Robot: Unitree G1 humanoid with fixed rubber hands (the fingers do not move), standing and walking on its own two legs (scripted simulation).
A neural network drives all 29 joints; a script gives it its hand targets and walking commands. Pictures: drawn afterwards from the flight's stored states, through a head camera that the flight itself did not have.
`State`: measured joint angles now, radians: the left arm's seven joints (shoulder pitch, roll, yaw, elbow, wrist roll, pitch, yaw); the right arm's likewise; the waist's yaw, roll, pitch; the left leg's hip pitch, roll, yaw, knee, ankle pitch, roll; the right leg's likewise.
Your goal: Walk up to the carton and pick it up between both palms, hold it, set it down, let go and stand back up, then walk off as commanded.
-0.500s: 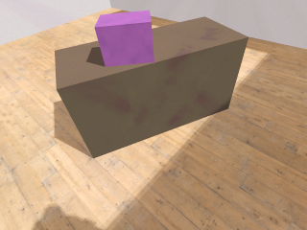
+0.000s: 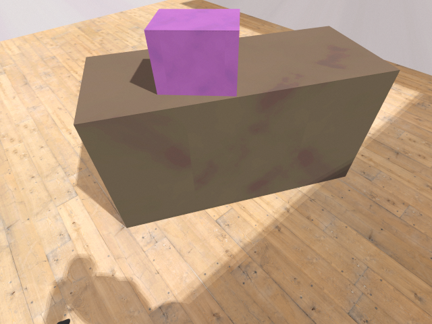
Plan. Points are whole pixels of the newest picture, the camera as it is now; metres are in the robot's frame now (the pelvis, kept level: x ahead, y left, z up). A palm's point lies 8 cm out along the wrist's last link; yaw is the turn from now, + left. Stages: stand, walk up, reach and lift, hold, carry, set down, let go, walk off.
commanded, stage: walk up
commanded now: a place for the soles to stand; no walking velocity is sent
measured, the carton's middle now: (197, 52) +1.02 +0.06 +0.05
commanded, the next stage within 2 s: none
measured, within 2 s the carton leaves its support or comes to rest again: neither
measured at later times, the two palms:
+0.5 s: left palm out of the picture +0.15 +0.24 -0.07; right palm (377, 271) +0.26 -0.36 -0.13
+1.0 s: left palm (113, 246) +0.30 +0.22 -0.04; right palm (365, 220) +0.40 -0.39 -0.14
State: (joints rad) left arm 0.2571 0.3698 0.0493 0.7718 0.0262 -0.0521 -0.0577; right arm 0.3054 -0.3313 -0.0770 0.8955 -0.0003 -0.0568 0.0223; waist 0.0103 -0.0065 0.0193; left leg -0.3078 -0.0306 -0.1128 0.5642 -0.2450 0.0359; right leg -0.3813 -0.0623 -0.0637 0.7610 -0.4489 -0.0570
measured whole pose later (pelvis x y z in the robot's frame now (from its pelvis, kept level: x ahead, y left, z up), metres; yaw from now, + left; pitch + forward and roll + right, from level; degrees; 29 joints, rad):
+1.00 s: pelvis +0.32 -0.11 +0.01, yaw +8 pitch +0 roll +4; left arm 0.38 0.37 0.05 0.83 0.03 -0.07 0.06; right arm 0.28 -0.36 -0.11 0.86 0.00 0.06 0.03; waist 0.00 0.07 0.06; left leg -0.50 -0.08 -0.10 1.13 -0.35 0.01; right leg -0.28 -0.10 -0.11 0.60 -0.32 -0.03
